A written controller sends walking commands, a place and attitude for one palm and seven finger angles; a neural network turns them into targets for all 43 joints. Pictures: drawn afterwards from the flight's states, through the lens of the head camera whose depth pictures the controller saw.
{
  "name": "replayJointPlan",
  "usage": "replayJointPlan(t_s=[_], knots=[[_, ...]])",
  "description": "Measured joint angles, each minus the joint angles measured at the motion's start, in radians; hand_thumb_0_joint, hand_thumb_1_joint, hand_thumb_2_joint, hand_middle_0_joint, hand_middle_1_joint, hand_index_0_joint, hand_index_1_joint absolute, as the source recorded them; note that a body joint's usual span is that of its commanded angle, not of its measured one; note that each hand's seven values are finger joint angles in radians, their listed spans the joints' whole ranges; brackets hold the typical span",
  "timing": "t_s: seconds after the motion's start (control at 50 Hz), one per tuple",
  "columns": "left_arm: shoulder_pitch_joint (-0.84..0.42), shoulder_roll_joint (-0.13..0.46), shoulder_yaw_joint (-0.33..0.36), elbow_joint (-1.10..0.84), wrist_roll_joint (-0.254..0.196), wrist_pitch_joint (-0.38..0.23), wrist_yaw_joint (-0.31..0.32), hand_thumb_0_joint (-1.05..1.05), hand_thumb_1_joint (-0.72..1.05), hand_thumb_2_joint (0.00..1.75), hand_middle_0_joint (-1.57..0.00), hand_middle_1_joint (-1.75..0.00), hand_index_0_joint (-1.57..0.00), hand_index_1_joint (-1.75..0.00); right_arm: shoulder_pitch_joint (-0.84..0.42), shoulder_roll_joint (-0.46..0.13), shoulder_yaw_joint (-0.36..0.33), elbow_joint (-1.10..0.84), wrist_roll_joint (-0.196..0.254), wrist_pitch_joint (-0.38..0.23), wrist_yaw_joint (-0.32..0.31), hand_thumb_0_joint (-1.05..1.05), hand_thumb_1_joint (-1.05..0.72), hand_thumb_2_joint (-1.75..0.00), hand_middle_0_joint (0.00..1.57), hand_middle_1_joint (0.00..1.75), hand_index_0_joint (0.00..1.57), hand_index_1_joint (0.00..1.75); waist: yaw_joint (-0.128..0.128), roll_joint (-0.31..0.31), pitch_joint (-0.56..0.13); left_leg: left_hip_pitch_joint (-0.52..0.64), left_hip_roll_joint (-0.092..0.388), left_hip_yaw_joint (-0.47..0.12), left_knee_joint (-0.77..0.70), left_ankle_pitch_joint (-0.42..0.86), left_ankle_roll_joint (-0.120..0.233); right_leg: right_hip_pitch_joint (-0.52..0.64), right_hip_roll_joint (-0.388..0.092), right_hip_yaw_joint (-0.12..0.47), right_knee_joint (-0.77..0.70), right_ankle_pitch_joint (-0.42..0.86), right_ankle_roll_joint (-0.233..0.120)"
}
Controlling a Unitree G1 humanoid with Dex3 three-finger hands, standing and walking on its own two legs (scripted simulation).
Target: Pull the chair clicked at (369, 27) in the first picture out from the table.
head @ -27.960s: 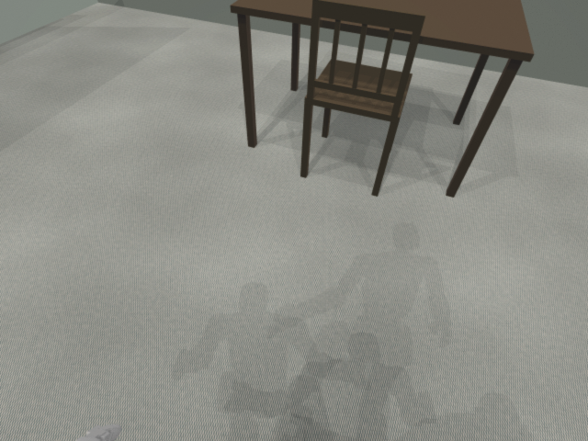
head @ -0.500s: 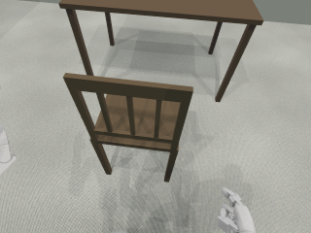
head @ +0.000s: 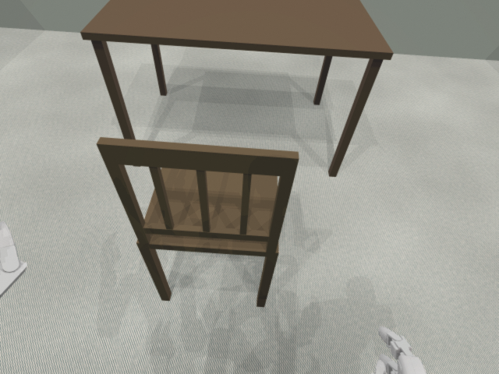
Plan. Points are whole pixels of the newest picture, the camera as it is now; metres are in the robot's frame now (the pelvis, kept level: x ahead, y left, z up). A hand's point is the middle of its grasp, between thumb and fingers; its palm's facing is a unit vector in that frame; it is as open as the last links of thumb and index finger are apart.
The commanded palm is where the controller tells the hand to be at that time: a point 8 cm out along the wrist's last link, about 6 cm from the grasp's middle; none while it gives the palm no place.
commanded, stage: stop stepping back and stand still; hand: left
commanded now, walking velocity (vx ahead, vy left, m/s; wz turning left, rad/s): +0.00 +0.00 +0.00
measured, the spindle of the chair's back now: (204, 202) +0.51 +0.13 -0.11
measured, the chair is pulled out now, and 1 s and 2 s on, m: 0.61 0.61 0.61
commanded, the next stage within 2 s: let the arm hang, fingers relaxed in 0.84 s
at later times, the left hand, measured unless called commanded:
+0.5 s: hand (34, 247) +0.23 +0.27 +0.15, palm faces +0.41 -0.80 -0.43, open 7.4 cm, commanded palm +0.16 +0.30 +0.18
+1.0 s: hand (62, 276) +0.22 +0.25 +0.10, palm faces +0.32 -0.82 -0.48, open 7.4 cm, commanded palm none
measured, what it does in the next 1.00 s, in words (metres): stands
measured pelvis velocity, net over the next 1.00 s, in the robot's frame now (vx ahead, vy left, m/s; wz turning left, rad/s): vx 0.01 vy -0.01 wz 0.02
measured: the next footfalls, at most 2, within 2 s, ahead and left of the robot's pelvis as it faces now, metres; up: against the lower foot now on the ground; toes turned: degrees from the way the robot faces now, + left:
none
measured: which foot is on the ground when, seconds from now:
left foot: down 0.00-1.00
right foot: down 0.00-1.00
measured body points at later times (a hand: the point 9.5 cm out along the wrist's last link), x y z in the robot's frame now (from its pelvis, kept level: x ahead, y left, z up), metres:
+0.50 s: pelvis +0.03 +0.00 +0.00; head +0.05 +0.02 +0.45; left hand +0.20 +0.31 +0.18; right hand +0.20 -0.23 -0.07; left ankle +0.01 +0.12 -0.74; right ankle +0.02 -0.15 -0.74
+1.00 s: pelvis +0.01 -0.01 +0.00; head +0.02 -0.01 +0.45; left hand +0.19 +0.30 +0.13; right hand +0.17 -0.25 -0.10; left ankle +0.01 +0.12 -0.74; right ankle +0.02 -0.15 -0.74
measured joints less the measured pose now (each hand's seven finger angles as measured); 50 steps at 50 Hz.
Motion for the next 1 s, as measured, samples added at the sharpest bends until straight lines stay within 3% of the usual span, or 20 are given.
replayJointPlan(t_s=[0.26, 0.62, 0.94, 0.98, 1.0], knots=[[-0.02, -0.031, -0.04, -0.05, -0.014, 0.024, -0.006, 0.01, 0.88, 0.9, -0.21, -0.31, -0.22, -0.31, -0.072, 0.058, 0.044, -0.006, -0.009, 0.01, 0.007, 0.01, -0.9, -0.9, 0.21, 0.3, 0.2, 0.3, 0.049, -0.006, 0.028, 0.036, -0.016, -0.001, -0.022, -0.012, 0.011, 0.041, -0.017, -0.004, -0.028, -0.012, 0.014], [0.014, -0.017, -0.037, -0.053, -0.027, 0.039, -0.009, 0.01, 0.88, 0.9, -0.21, -0.31, -0.21, -0.31, -0.054, 0.005, 0.009, -0.029, 0.001, 0.065, 0.0, 0.01, -0.9, -0.9, 0.21, 0.3, 0.2, 0.3, 0.016, 0.0, 0.019, 0.06, 0.0, -0.005, -0.042, -0.017, -0.003, 0.064, -0.001, -0.008, -0.046, -0.018, 0.001], [0.004, -0.04, -0.049, -0.007, -0.026, 0.049, -0.006, 0.01, 0.88, 0.9, -0.21, -0.31, -0.21, -0.31, -0.035, 0.007, 0.013, -0.012, 0.003, 0.069, -0.004, 0.01, -0.9, -0.9, 0.21, 0.3, 0.2, 0.3, 0.021, 0.026, 0.013, 0.056, 0.01, -0.009, -0.043, -0.004, -0.014, 0.054, 0.009, -0.012, -0.033, -0.013, -0.01], [-0.069, -0.032, -0.112, 0.13, 0.013, 0.035, -0.044, 0.01, 0.89, 0.9, -0.21, -0.31, -0.21, -0.3, -0.041, -0.008, -0.003, 0.035, -0.005, 0.029, 0.035, 0.01, -0.9, -0.9, 0.2, 0.3, 0.2, 0.3, 0.031, 0.037, -0.011, 0.015, 0.0, -0.017, -0.013, -0.008, -0.013, 0.01, -0.001, -0.019, 0.014, -0.028, -0.01], [-0.12, -0.041, -0.157, 0.235, 0.028, 0.07, -0.073, 0.0, 0.89, 0.9, -0.21, -0.3, -0.21, -0.3, -0.049, -0.02, -0.006, 0.059, -0.013, 0.037, 0.051, 0.01, -0.9, -0.9, 0.2, 0.3, 0.2, 0.3, 0.034, 0.047, -0.025, -0.008, -0.007, -0.021, 0.009, -0.013, -0.011, -0.015, -0.008, -0.022, 0.046, -0.042, -0.008]])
